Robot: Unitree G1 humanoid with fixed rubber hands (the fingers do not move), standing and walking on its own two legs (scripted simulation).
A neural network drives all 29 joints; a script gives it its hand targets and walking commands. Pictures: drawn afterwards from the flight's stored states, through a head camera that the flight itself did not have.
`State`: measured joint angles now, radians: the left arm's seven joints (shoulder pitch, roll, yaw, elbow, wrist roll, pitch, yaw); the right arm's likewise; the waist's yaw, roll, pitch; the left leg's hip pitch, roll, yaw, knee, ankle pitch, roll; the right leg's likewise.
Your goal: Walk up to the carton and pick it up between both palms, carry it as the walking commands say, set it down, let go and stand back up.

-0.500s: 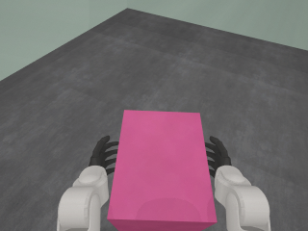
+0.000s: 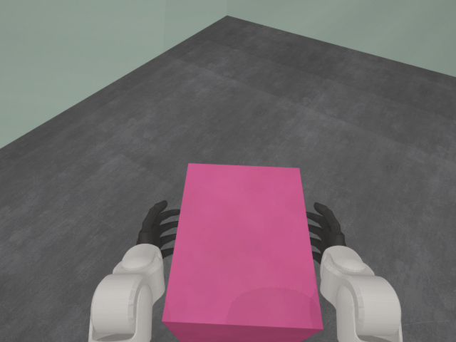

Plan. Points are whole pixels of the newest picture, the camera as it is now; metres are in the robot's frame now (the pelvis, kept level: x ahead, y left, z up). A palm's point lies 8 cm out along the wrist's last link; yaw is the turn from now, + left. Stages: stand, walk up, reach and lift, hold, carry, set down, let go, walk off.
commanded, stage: carry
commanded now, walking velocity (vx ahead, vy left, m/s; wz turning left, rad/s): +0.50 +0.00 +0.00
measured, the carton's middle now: (238, 263) +0.26 +0.01 +0.00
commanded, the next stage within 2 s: none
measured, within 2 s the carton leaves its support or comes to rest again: neither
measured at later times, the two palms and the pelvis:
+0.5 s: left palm (180, 106) +0.59 +0.14 +0.08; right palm (301, 114) +0.57 -0.13 +0.08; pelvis +0.33 +0.03 +0.00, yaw -5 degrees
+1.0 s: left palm (213, 38) +0.91 +0.09 +0.09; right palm (304, 39) +0.92 -0.18 +0.08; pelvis +0.66 -0.05 +0.01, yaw +0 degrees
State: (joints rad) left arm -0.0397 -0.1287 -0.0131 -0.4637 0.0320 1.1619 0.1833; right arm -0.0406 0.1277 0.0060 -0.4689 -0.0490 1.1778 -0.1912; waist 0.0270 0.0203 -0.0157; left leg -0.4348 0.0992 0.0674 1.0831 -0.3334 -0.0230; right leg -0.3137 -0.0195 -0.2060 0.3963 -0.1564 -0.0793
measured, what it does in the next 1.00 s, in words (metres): walks ahead: left foot, then right foot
